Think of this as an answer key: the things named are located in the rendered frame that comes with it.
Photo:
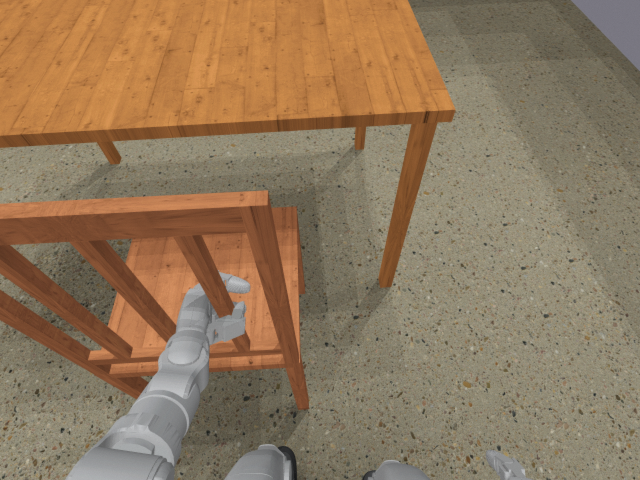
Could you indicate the left robot shin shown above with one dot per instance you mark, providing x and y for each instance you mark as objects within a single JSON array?
[{"x": 270, "y": 446}]

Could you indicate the left robot forearm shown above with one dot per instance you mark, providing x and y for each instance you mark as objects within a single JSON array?
[{"x": 162, "y": 414}]

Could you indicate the left robot hand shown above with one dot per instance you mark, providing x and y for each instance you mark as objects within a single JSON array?
[{"x": 197, "y": 312}]

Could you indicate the left robot upper arm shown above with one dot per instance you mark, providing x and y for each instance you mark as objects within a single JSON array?
[{"x": 112, "y": 464}]

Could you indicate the right robot shin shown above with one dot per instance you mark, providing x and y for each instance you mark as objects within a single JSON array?
[{"x": 387, "y": 462}]

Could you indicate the right robot hand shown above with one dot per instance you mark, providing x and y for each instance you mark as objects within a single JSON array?
[{"x": 506, "y": 468}]

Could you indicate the table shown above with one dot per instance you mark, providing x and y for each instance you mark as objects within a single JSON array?
[{"x": 84, "y": 71}]

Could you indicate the robot shin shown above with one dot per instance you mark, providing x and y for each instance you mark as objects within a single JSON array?
[
  {"x": 270, "y": 446},
  {"x": 387, "y": 462}
]

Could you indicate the chair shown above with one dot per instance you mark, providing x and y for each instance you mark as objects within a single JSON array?
[{"x": 177, "y": 242}]

